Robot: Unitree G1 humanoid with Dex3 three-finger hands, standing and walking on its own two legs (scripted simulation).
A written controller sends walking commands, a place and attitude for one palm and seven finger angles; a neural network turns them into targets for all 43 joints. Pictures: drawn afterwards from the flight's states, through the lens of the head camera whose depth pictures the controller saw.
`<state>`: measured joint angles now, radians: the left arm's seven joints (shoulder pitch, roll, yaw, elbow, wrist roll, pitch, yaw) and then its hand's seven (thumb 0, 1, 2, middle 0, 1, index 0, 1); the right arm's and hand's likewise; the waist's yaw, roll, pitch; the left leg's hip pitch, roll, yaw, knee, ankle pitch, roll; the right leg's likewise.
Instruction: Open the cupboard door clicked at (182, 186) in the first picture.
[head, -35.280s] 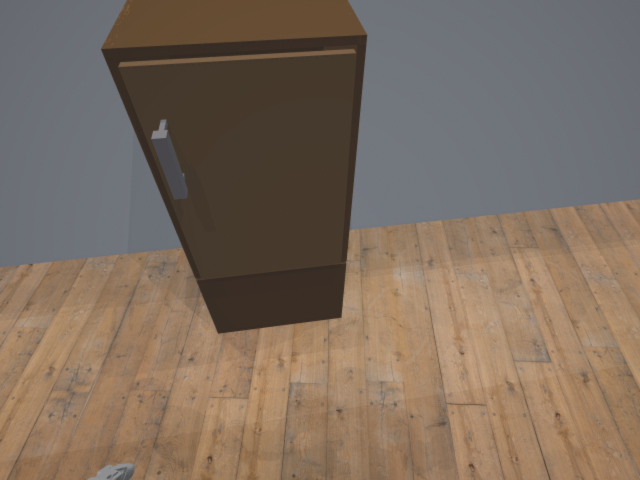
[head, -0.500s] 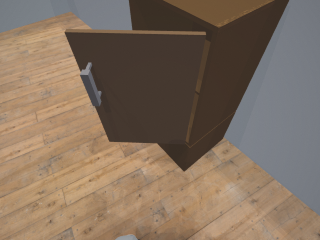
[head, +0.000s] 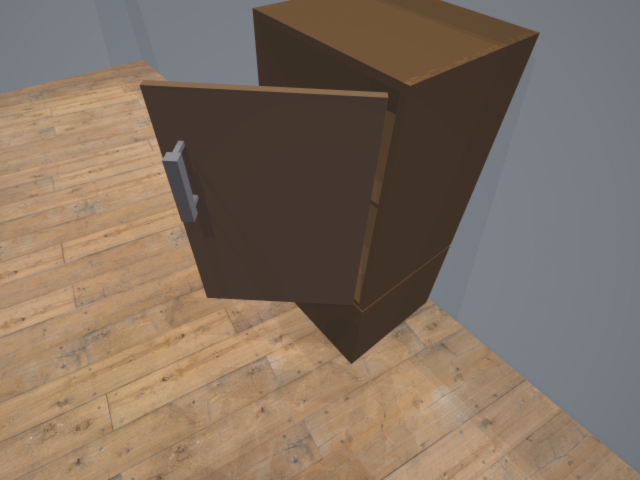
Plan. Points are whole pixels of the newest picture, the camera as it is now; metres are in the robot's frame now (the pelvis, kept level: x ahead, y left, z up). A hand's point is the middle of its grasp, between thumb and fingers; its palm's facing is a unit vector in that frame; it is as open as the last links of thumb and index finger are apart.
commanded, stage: come to a stop and stand still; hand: left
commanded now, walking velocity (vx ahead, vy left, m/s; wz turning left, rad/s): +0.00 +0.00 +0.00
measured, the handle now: (184, 181) +0.60 +0.28 +0.02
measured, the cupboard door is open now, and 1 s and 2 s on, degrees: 48 48 48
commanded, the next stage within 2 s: look again from close up in 0.04 s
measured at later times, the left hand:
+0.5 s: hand out of the picture +0.05 +0.18 -0.17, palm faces +0.00 -0.98 -0.19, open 7.4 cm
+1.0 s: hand out of the picture +0.07 +0.21 -0.17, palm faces +0.03 -0.97 -0.25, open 7.4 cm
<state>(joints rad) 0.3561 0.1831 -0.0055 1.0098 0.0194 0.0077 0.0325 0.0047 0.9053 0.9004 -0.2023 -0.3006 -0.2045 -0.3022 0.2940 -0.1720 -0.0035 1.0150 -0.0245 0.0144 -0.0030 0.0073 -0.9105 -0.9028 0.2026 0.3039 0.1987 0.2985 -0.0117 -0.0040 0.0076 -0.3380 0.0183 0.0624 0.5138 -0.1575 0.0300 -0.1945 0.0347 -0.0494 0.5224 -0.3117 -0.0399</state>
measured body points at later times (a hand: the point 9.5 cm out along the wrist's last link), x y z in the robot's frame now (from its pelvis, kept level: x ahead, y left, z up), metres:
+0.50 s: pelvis +0.04 +0.00 +0.00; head +0.05 +0.01 +0.45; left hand +0.05 +0.23 -0.16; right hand +0.06 -0.23 -0.15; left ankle +0.07 +0.10 -0.73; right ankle -0.02 -0.09 -0.73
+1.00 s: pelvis +0.06 +0.01 +0.00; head +0.08 +0.02 +0.45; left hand +0.07 +0.26 -0.15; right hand +0.11 -0.23 -0.15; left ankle +0.07 +0.10 -0.73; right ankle -0.02 -0.09 -0.73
